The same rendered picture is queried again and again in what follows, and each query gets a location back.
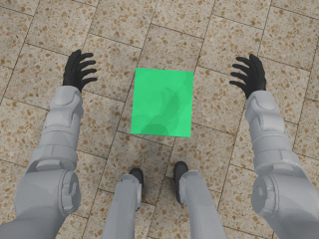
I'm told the robot right hand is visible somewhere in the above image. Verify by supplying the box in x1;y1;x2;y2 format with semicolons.
229;54;267;100

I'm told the robot right upper arm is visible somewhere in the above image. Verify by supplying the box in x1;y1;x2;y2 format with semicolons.
250;172;319;239

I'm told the robot shin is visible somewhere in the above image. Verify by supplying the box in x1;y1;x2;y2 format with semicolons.
115;174;139;190
179;170;207;194

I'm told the robot left shin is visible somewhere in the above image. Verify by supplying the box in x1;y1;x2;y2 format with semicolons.
115;174;139;190

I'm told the carton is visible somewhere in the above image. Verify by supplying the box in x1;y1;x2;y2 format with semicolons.
131;68;194;137

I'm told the robot left upper arm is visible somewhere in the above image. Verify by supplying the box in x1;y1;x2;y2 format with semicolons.
0;168;82;239

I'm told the robot right shin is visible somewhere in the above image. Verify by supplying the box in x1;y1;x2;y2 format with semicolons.
179;170;207;194

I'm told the robot left hand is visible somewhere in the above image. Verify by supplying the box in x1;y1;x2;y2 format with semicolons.
62;49;98;93

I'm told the robot left forearm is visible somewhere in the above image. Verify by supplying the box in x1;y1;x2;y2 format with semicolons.
13;86;84;215

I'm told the robot right forearm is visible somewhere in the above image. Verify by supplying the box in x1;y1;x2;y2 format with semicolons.
244;90;319;216

